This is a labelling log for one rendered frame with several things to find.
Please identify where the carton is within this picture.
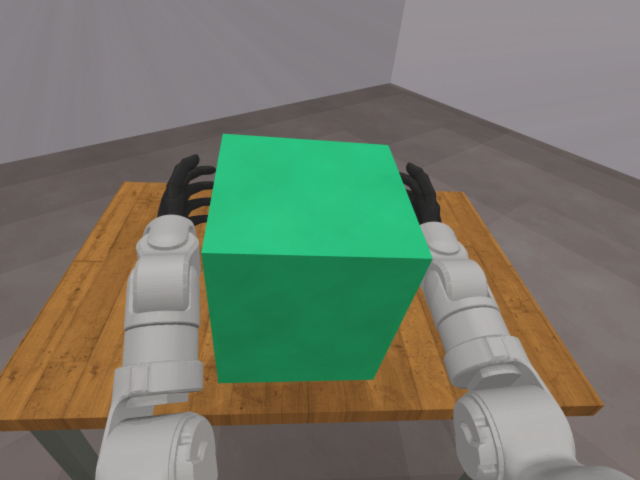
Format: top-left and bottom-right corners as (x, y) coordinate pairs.
(201, 134), (433, 383)

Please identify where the robot right forearm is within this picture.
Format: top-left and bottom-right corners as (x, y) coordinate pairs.
(420, 222), (576, 457)

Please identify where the robot left forearm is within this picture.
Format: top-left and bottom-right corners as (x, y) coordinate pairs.
(95, 215), (203, 480)

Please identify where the robot right hand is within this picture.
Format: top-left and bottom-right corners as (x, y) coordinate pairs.
(399, 163), (442, 225)

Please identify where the robot left hand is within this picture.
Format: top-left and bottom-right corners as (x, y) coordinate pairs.
(157, 154), (216, 226)

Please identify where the table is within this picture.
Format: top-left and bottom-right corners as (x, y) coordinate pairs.
(0, 182), (605, 480)

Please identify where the right robot upper arm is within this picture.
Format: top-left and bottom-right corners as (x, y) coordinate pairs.
(453, 384), (635, 480)

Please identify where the left robot upper arm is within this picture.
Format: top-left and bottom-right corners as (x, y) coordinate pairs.
(97, 412), (218, 480)

